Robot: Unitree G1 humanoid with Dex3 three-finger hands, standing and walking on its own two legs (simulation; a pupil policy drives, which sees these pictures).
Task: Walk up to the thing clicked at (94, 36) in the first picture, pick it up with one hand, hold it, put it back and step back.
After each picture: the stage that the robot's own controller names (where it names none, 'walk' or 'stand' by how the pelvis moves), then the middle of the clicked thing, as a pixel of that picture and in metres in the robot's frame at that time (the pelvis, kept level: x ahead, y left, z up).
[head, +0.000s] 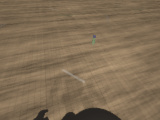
stand; (93, 40) +1.84 -0.10 -0.65
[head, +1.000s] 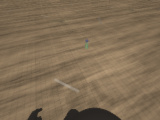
walk; (86, 44) +1.69 +0.17 -0.64
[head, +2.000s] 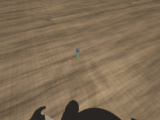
walk; (78, 54) +1.14 +0.28 -0.65
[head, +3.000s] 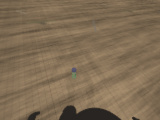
walk; (73, 73) +0.70 +0.20 -0.63
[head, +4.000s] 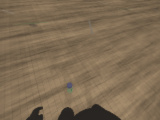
walk; (69, 88) +0.44 +0.18 -0.64
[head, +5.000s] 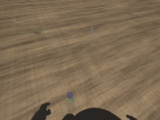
stand; (70, 97) +0.35 +0.20 -0.66
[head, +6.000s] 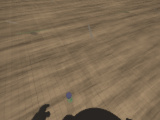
stand; (69, 97) +0.35 +0.21 -0.66
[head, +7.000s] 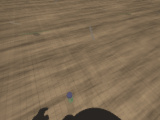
stand; (70, 97) +0.36 +0.21 -0.66
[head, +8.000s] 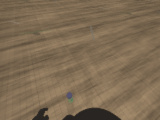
stand; (70, 97) +0.35 +0.21 -0.66
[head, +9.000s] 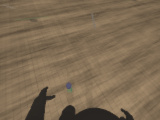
go down; (69, 88) +0.39 +0.19 -0.63
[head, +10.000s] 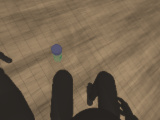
go down; (57, 54) +0.46 +0.22 -0.23
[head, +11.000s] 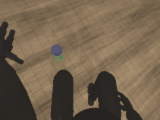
close in; (58, 54) +0.45 +0.22 -0.23
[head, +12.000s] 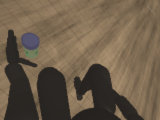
close; (31, 48) +0.44 +0.26 -0.16
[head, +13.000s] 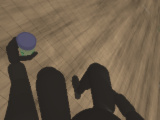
lift; (27, 48) +0.43 +0.27 -0.16
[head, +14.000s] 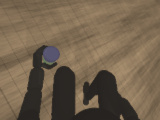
lift; (49, 58) +0.35 +0.26 -0.10
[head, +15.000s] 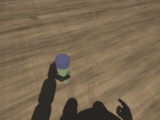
lift; (63, 71) +0.32 +0.17 +0.06
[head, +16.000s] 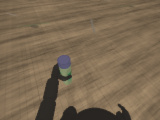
hold; (66, 71) +0.33 +0.16 +0.04
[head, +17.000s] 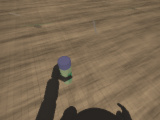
hold; (66, 72) +0.32 +0.16 +0.04
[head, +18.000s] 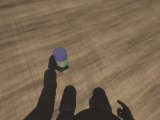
crouch; (62, 62) +0.39 +0.18 -0.02
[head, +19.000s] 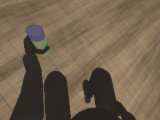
lower; (41, 44) +0.48 +0.24 -0.09
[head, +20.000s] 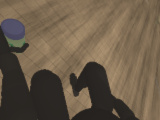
lower; (16, 40) +0.47 +0.28 -0.17
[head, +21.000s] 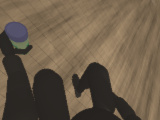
lower; (20, 42) +0.46 +0.28 -0.17
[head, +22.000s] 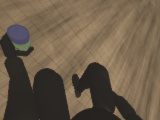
lower; (22, 44) +0.45 +0.28 -0.17
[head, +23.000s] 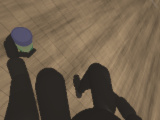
lower; (25, 45) +0.44 +0.28 -0.17
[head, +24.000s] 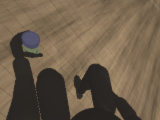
open; (31, 47) +0.45 +0.25 -0.17
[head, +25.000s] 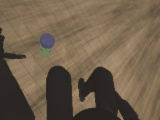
stand; (46, 47) +0.45 +0.24 -0.19
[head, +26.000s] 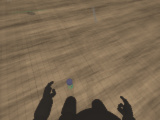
stand; (70, 84) +0.40 +0.17 -0.54
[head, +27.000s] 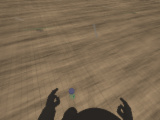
stand; (72, 94) +0.40 +0.17 -0.60
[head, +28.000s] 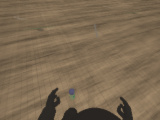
stand; (72, 94) +0.39 +0.17 -0.60
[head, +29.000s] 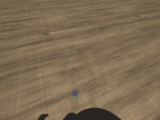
stand; (75, 95) +0.41 +0.16 -0.65
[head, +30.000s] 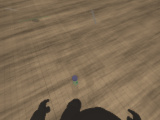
walk; (75, 80) +0.48 +0.18 -0.63
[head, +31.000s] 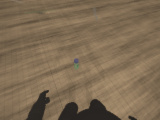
walk; (76, 64) +0.76 +0.16 -0.63
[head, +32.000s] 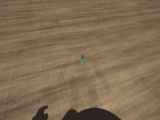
stand; (82, 60) +1.03 +0.15 -0.64
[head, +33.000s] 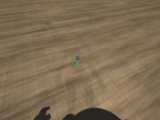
stand; (77, 61) +1.01 +0.20 -0.66
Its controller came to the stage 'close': yes
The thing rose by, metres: 0.70
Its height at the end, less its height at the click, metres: +0.00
